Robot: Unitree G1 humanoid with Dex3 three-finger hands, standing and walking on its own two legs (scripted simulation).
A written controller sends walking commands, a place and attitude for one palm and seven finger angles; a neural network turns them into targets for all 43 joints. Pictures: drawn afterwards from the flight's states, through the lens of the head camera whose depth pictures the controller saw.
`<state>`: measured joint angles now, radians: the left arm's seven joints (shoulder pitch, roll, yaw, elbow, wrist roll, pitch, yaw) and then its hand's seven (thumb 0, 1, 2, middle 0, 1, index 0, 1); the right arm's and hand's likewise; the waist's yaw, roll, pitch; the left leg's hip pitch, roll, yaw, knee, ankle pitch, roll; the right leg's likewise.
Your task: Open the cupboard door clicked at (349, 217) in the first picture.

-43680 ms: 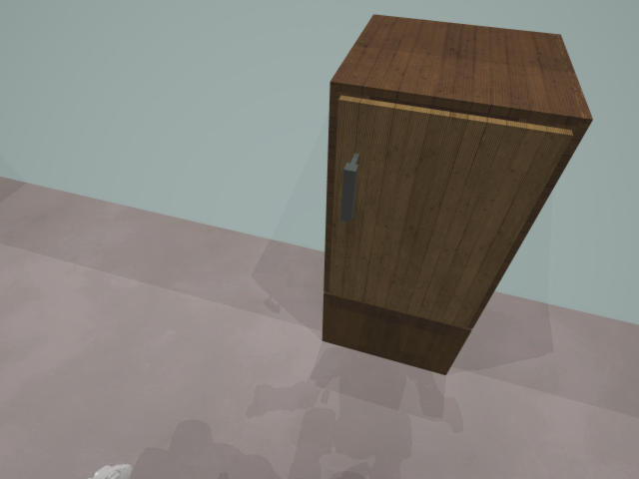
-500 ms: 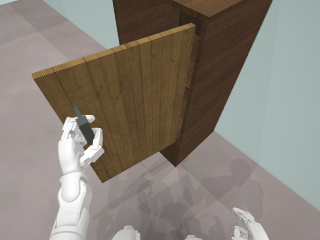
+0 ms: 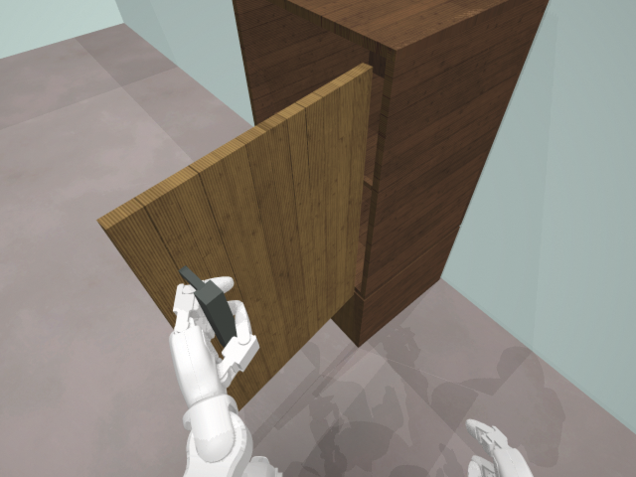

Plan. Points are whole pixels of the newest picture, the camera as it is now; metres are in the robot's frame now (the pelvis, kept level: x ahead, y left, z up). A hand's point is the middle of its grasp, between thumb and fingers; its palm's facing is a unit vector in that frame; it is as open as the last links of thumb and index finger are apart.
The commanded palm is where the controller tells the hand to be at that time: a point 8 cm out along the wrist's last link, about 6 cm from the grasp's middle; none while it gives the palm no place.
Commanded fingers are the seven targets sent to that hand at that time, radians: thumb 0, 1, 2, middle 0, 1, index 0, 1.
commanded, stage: open thumb and fingers to let go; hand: left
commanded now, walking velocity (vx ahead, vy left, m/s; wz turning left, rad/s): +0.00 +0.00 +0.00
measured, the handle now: (211, 310) +0.31 +0.15 +0.05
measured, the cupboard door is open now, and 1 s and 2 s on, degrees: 98 97 99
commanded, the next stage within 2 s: slide the hand sideways off the handle in 0.78 s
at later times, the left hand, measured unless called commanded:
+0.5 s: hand (238, 334) +0.28 +0.11 +0.05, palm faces +0.38 -0.93 +0.01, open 12.7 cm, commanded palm +0.24 +0.15 +0.04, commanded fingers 0.00 -0.50 0.30 -0.25 -0.90 -0.25 -0.90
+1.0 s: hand (229, 349) +0.27 +0.12 +0.04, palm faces +0.07 -0.99 -0.08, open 15.5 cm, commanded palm +0.24 +0.15 +0.04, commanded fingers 0.00 -0.50 0.30 -0.15 -0.30 -0.15 -0.30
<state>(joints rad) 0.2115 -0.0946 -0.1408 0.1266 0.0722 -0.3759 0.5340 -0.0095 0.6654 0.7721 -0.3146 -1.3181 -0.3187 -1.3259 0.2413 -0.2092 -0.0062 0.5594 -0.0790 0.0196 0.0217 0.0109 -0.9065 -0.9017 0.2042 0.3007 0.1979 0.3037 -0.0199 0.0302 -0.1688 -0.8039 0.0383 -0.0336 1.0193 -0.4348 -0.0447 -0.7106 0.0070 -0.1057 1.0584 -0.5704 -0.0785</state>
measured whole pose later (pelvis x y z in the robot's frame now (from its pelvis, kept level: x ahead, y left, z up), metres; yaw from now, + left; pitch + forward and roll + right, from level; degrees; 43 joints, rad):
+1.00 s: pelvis -0.01 +0.04 -0.01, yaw -1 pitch +12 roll -2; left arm 0.13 0.04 -0.20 0.17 0.09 -0.38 0.29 -0.01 -0.49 0.31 -0.31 -0.50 -0.26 -0.50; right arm 0.21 -0.18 0.02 0.54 -0.05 0.01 0.02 0.01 -0.91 -0.90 0.21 0.30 0.20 0.30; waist -0.01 0.03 -0.16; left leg -0.86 0.02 -0.02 1.09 -0.44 0.00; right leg -0.75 -0.01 -0.09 1.08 -0.55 -0.02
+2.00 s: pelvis +0.00 +0.02 -0.02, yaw -1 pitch +14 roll -1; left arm 0.63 0.16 0.02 -0.19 -0.19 -0.45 -0.11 -0.01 -0.50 0.30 -0.17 -0.31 -0.18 -0.32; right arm 0.23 -0.21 -0.01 0.44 0.00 -0.03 -0.03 0.01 -0.91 -0.90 0.20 0.30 0.20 0.30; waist 0.01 0.03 -0.17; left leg -0.92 0.04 -0.04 1.18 -0.50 -0.03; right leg -0.81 0.01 -0.10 1.17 -0.61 -0.05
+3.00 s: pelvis +0.01 +0.07 +0.05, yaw -2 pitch +2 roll -2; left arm 0.64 0.33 0.14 -0.46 -0.05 -0.02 0.13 -0.01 -0.06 0.49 -0.17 -0.30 -0.17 -0.30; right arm 0.28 -0.21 0.07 0.48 0.03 -0.08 -0.11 0.01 -0.90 -0.90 0.21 0.30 0.20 0.30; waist 0.05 0.06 -0.10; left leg -0.44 0.01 0.02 0.76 -0.36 0.04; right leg -0.31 -0.02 -0.05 0.69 -0.41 0.02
